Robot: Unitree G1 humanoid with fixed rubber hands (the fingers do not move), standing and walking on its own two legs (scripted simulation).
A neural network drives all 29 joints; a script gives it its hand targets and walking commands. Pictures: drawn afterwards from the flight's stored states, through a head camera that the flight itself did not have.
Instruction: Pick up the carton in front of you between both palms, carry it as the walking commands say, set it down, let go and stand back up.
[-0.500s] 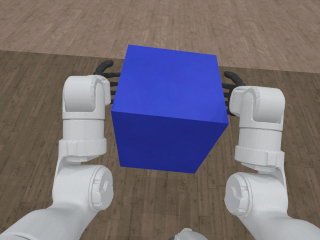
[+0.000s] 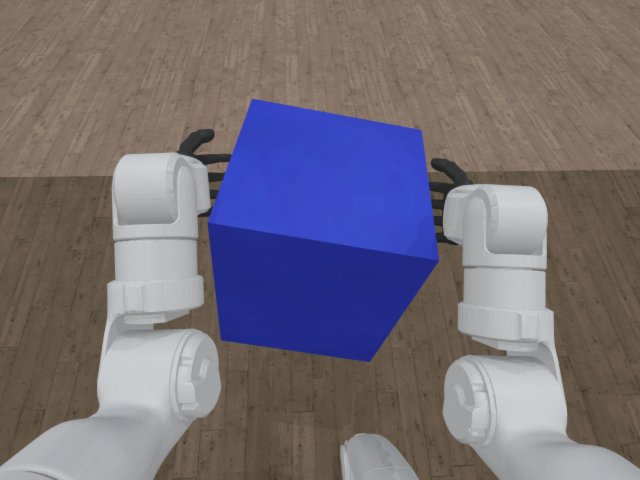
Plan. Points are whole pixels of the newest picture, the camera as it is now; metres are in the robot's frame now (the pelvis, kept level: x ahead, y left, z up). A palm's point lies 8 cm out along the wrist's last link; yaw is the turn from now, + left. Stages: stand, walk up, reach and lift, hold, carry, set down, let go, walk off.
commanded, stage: carry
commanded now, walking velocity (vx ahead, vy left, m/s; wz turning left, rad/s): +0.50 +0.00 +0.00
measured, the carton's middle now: (315, 241) +0.39 -0.02 +0.07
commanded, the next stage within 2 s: none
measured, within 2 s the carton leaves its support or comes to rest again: neither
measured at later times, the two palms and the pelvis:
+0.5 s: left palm (166, 7) +0.70 +0.17 +0.22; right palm (367, 3) +0.73 -0.13 +0.22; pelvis +0.33 -0.02 +0.04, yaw +1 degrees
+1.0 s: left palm out of the picture +1.04 +0.15 +0.26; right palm out of the picture +1.06 -0.15 +0.25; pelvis +0.67 -0.03 +0.09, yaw +0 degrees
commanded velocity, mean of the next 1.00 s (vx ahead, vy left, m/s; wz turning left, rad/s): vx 0.50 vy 0.00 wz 0.00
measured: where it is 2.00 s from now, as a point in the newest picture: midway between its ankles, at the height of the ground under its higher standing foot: (285, 154)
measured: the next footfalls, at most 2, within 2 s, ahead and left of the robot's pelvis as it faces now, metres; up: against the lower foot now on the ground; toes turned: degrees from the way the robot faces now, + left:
right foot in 0.18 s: +0.31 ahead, -0.11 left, +0.04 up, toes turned -6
left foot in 0.54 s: +0.52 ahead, +0.09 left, +0.07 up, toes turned +7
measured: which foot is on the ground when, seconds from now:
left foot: down 0.00-0.20, up 0.22-0.52, down 0.54-0.90, up 0.92-1.00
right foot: up 0.00-0.16, down 0.18-0.56, up 0.58-0.86, down 0.88-1.00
